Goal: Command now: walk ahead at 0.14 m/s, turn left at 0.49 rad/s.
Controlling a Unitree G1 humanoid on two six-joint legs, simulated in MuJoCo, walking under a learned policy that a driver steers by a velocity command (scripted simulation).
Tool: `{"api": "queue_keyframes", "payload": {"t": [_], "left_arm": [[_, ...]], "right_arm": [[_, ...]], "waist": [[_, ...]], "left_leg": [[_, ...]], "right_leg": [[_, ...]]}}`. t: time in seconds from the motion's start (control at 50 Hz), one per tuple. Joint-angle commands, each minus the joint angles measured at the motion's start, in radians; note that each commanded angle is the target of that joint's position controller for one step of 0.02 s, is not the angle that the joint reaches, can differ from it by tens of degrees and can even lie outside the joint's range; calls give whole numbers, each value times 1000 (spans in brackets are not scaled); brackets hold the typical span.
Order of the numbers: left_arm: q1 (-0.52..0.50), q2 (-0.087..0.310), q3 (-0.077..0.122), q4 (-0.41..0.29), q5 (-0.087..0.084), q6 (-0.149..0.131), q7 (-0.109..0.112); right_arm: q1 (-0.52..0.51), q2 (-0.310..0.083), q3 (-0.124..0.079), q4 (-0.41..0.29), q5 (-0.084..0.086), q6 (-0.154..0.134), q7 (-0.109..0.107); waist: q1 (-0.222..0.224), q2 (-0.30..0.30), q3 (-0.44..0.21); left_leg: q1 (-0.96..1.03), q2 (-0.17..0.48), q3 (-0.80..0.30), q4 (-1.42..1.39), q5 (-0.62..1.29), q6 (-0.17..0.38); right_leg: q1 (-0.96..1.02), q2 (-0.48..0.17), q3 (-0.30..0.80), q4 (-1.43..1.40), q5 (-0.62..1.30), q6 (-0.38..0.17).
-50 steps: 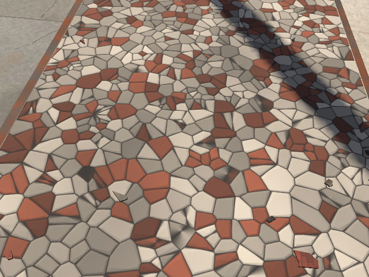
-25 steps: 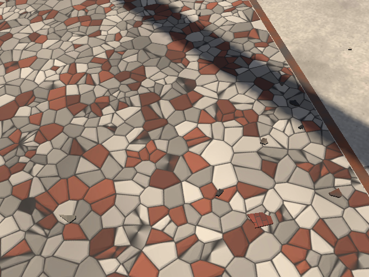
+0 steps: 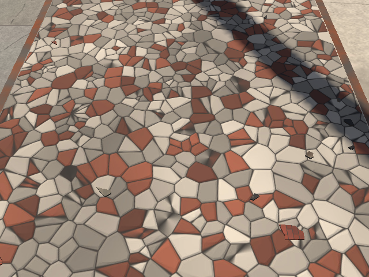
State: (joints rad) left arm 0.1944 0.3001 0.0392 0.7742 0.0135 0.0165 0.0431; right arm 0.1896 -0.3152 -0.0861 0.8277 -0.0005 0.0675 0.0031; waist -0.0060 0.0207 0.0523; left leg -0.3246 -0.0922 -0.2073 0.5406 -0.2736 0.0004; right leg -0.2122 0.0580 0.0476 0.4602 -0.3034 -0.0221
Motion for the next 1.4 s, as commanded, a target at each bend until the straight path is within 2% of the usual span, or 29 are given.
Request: {"api": "queue_keyframes", "payload": {"t": [0.02,0.04,0.06,0.08,0.12,0.22,0.38,0.44,0.46,0.48,0.5,0.52,0.54,0.56,0.58,0.6,0.64,0.76,0.92,0.98,1.02,1.04,1.06,1.08,1.1,1.14,1.2,1.26,1.4], "left_arm": [[87,271,65,-42,39,-7,2],[51,199,47,-47,38,-14,-1],[8,144,32,-49,25,-22,-3],[-5,128,27,-55,18,-32,-3],[41,121,26,-44,12,-51,-2],[194,128,38,17,13,-80,-20],[244,115,38,76,20,-98,-32],[271,120,34,112,13,-89,-34],[275,124,31,129,8,-87,-37],[261,128,26,139,0,-83,-39],[253,112,16,131,-6,-84,-42],[266,-13,-16,68,-23,-87,-60],[233,79,14,75,-17,-85,-50],[168,98,27,62,-21,-84,-47],[174,68,18,72,-23,-90,-53],[197,53,20,99,-16,-82,-55],[258,24,19,143,13,-50,-65],[101,-12,25,104,8,-27,-91],[-156,-47,-7,0,18,-37,-110],[-73,-14,5,13,19,-32,-99],[100,37,30,58,21,-38,-88],[235,76,52,97,31,-47,-77],[268,183,84,100,35,-42,-59],[226,232,97,81,8,-34,-64],[194,196,90,87,-11,-31,-59],[103,103,68,81,-6,-38,-50],[77,77,52,78,-16,-70,-45],[128,118,62,87,-16,-83,-47],[265,123,64,98,-8,-71,-42]], "right_arm": [[-76,-92,-15,-108,-28,-21,-5],[-87,-130,-27,-106,-32,-26,3],[-46,-124,-30,-80,-32,-29,18],[-9,-116,-28,-62,-36,-29,31],[-10,-97,-20,-54,-41,-31,51],[-123,-70,-7,-97,-39,-38,74],[-278,-23,23,-184,-38,-54,99],[-249,-12,30,-189,-46,-62,88],[-171,-13,26,-162,-47,-69,75],[-6,-26,15,-106,-50,-82,59],[173,-77,-5,-46,-64,-93,40],[299,-197,-28,-34,-75,-102,18],[302,-229,-34,-36,-42,-101,8],[210,-197,-23,-25,-32,-101,0],[129,-121,-2,-30,-31,-109,1],[70,-65,14,-35,-31,-120,4],[43,-14,32,-28,-23,-140,2],[141,-4,34,31,-17,-173,-6],[245,-21,42,105,-18,-164,-35],[235,-69,32,114,-23,-150,-52],[207,-101,22,100,-31,-132,-53],[175,-110,19,84,-26,-129,-42],[199,-21,37,39,-21,-137,-27],[163,-25,32,-27,-13,-147,-12],[67,-48,32,-46,-23,-162,-6],[76,-45,33,-39,-15,-175,-5],[108,-20,39,-39,-53,-121,2],[21,-9,44,-82,-50,-100,9],[-239,-16,56,-177,-36,-107,18]], "waist": [[58,-230,-29],[25,-149,23],[-10,-127,48],[-21,-144,31],[3,-138,22],[76,-122,47],[101,-141,90],[73,-152,70],[31,-146,28],[-57,-107,-59],[-132,-60,-177],[-150,196,-335],[-159,125,-370],[-109,59,-203],[-56,41,-100],[-18,34,-57],[21,80,-34],[19,66,35],[-21,36,76],[31,76,-2],[110,85,-106],[186,35,-168],[152,-146,-238],[110,-210,-295],[115,-65,-172],[24,45,-12],[-30,12,-27],[-13,-26,-18],[98,-86,-13]], "left_leg": [[-342,-13,79,334,-249,23],[-311,35,47,412,-171,35],[-311,44,64,462,-102,30],[-313,50,88,505,-58,20],[-353,68,122,553,-15,6],[-466,95,134,468,46,-18],[-372,134,261,204,62,27],[-178,78,323,90,-10,92],[-45,36,337,55,-12,119],[168,0,340,-25,58,144],[447,66,260,-48,40,166],[750,452,-243,-149,-174,257],[658,544,-487,-273,-39,280],[527,489,-275,-256,47,244],[383,437,-127,-280,146,208],[308,382,-25,-311,188,162],[220,323,101,-352,269,125],[249,296,269,-410,424,97],[389,322,407,-360,749,90],[467,341,447,-164,1173,73],[422,356,443,131,1170,87],[294,326,455,389,946,81],[-25,207,452,741,208,49],[-343,18,259,986,-272,21],[-443,106,144,947,-160,34],[-362,177,160,763,-45,26],[-233,200,175,631,-31,-25],[-267,202,209,498,59,-57],[-353,149,211,179,245,-56]], "right_leg": [[108,-458,540,-387,-508,-171],[40,-421,501,-381,-501,-181],[40,-354,394,-377,-425,-153],[78,-308,306,-373,-340,-130],[143,-278,203,-367,-227,-125],[284,-316,111,-360,-88,-140],[264,-343,-84,-307,218,-132],[216,-345,-132,-225,506,-120],[196,-342,-150,-128,732,-119],[149,-312,-197,56,867,-102],[-13,-267,-216,283,716,-79],[-357,-127,-216,666,-11,-26],[-407,-42,-12,832,-207,-39],[-446,-86,57,856,-118,-55],[-412,-128,37,785,-42,-60],[-370,-151,23,723,-1,-57],[-293,-156,8,690,46,-41],[-467,-148,-19,627,215,-23],[-427,-91,-177,219,290,-64],[-284,-3,-232,192,154,-130],[-76,41,-204,146,58,-189],[124,28,-139,35,61,-231],[373,-232,227,15,5,-327],[511,-391,727,-132,43,-470],[428,-375,601,-186,47,-428],[178,-299,402,-230,214,-332],[44,-194,247,-241,436,-290],[16,-149,204,-254,480,-266],[178,-140,255,-198,512,-212]]}}
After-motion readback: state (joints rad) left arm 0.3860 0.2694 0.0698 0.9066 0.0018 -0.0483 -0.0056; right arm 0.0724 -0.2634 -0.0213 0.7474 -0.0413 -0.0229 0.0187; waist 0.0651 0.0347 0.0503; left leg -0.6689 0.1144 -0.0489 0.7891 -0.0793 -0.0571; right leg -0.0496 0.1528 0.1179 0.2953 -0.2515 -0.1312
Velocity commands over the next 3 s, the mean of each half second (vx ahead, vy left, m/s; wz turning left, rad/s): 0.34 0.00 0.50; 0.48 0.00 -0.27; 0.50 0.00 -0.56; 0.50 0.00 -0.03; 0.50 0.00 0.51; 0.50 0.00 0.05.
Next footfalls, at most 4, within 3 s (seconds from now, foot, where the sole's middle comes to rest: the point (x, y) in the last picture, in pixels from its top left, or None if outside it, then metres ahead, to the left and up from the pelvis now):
0.50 left None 0.24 0.19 -0.77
1.04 right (167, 249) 0.56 0.11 -0.77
1.56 left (140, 171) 0.91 0.23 -0.77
2.02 right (200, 144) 1.04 -0.02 -0.77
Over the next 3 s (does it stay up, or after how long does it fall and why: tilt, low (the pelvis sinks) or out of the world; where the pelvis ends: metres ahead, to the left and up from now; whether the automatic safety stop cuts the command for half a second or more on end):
stays up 1.42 0.14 0.00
